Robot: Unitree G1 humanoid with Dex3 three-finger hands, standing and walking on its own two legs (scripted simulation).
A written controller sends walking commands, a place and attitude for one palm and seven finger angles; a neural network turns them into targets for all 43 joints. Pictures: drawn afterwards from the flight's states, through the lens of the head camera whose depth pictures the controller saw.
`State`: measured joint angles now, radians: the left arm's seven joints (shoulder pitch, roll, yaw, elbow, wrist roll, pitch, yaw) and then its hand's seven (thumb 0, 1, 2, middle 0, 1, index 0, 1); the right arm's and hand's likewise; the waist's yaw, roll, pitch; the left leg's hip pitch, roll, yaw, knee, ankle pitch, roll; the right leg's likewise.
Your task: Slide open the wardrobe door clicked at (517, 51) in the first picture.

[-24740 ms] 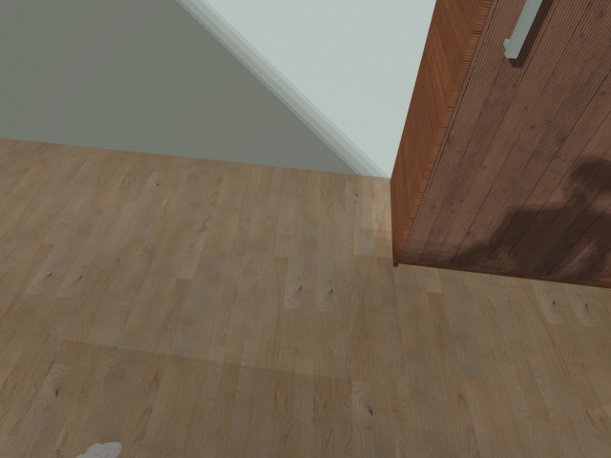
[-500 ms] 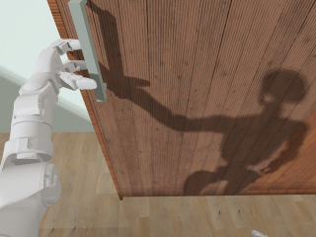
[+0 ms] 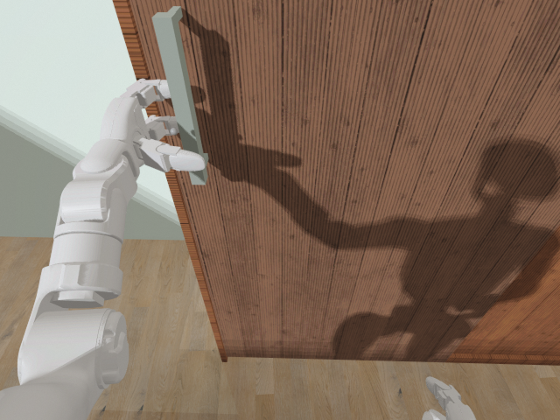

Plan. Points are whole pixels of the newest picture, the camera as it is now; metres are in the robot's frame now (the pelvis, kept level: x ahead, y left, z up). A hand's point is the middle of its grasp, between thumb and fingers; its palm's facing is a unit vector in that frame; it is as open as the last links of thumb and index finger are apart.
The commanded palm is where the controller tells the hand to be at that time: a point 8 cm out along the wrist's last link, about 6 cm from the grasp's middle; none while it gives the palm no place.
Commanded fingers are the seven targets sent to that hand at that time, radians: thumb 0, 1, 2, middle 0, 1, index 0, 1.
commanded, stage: slide the fingers in behind the handle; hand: left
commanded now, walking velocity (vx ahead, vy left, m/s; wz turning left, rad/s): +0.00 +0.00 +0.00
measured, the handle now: (188, 105) +0.48 +0.17 +0.25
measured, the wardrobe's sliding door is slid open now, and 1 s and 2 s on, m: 0.00 0.00 0.00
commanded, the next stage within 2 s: grip the handle and tug to test in 1.28 s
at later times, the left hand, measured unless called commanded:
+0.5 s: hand (188, 130) +0.42 +0.15 +0.24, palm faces +0.06 -1.00 +0.00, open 14.0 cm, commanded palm +0.40 +0.20 +0.24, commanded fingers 0.00 -0.50 0.30 -0.30 -1.20 -0.30 -1.20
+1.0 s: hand (198, 132) +0.41 +0.14 +0.24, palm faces +0.07 -1.00 -0.01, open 14.3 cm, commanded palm +0.39 +0.18 +0.24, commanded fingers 0.00 -0.50 0.30 -0.30 -1.20 -0.30 -1.20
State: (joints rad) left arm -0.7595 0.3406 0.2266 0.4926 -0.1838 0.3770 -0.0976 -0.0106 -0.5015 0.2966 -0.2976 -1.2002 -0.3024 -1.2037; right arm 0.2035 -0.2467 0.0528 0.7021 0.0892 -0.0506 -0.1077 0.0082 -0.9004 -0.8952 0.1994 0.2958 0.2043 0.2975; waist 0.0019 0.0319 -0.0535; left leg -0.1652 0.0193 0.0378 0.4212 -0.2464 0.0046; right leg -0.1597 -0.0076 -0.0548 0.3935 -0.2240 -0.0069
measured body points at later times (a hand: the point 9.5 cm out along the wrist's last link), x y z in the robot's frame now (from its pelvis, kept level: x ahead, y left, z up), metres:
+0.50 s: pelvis +0.00 -0.01 +0.00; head -0.02 -0.02 +0.45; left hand +0.41 +0.21 +0.24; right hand +0.13 -0.27 -0.10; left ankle -0.01 +0.11 -0.74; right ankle -0.01 -0.12 -0.74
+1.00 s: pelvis +0.00 -0.01 +0.00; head -0.02 -0.03 +0.45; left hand +0.40 +0.19 +0.24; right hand +0.17 -0.25 -0.10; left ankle -0.01 +0.11 -0.74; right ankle -0.01 -0.12 -0.74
